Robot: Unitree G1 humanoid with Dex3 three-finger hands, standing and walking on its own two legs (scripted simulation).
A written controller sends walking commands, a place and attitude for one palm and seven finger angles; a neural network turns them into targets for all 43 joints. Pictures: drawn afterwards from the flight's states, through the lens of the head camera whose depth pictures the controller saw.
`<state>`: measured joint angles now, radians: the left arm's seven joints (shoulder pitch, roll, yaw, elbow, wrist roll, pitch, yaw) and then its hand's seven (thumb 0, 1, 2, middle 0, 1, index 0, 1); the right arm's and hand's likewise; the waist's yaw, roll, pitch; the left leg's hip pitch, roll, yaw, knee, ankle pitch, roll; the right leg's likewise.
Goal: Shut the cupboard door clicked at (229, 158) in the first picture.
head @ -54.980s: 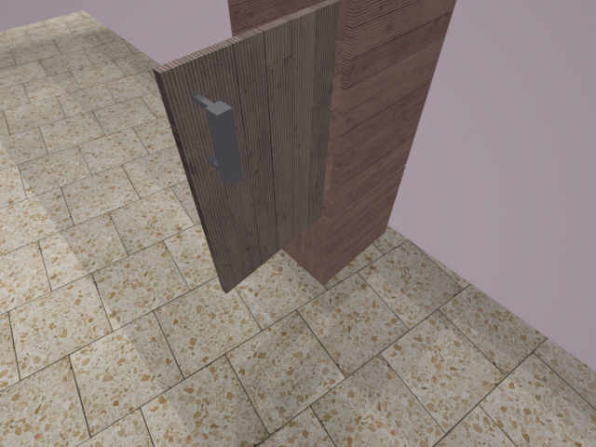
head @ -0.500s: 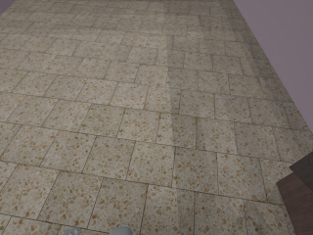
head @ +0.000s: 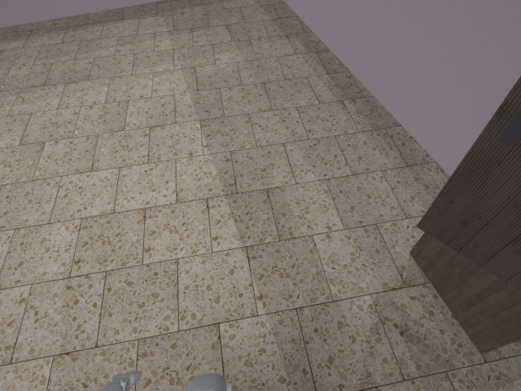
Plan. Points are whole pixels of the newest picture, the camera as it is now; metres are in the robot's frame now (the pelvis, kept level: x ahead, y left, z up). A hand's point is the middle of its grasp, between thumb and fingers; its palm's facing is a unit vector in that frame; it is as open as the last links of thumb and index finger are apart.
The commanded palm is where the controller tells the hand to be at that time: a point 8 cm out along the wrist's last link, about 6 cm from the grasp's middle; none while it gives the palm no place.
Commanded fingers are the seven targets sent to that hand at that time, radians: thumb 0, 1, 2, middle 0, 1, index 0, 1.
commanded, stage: turn to face it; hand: left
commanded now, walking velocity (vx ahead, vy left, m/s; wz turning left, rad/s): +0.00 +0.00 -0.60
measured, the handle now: out of the picture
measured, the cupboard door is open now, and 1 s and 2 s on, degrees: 27 27 27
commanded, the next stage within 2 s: take the last steps up to it in 1.14 s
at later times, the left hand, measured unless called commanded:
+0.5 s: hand (177, 354) +0.20 +0.17 -0.15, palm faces -0.29 -0.92 -0.25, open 7.4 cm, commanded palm none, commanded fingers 0.00 0.90 0.90 -0.20 -0.30 -0.20 -0.30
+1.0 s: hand (199, 323) +0.25 +0.14 -0.16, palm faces -0.51 -0.83 -0.21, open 7.4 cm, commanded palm none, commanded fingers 0.00 0.90 0.90 -0.20 -0.30 -0.20 -0.30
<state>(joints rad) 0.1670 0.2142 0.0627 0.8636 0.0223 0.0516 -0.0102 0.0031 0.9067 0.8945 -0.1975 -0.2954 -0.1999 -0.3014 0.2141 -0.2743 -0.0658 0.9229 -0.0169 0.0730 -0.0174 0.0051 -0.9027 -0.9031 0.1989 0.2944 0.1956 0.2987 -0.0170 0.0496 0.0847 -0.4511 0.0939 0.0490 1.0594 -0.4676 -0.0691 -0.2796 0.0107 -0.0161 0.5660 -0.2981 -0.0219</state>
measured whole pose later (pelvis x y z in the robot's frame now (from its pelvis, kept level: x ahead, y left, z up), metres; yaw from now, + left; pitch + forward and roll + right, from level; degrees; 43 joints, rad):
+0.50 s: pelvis +0.03 +0.00 -0.01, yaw -18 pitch +0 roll -1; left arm 0.16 0.25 0.08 0.86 0.02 0.06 -0.04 0.01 0.91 0.89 -0.20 -0.30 -0.20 -0.30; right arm 0.25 -0.24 -0.05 0.89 -0.02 0.03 -0.01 0.00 -0.90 -0.90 0.20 0.30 0.20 0.30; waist -0.01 0.03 0.08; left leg -0.25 0.18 0.20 0.67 -0.38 -0.06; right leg -0.28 -0.01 -0.07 0.58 -0.28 -0.01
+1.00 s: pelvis +0.06 +0.01 +0.01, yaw -34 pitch +1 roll -1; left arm 0.17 0.25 0.08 0.90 0.02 0.08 -0.03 0.01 0.91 0.89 -0.20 -0.30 -0.20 -0.30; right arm 0.23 -0.20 -0.01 0.89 -0.04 0.01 -0.02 0.00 -0.90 -0.90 0.20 0.29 0.20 0.30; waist 0.00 -0.02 0.07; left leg -0.25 0.09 0.11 0.52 -0.27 -0.01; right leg -0.44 0.00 -0.01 1.00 -0.48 0.04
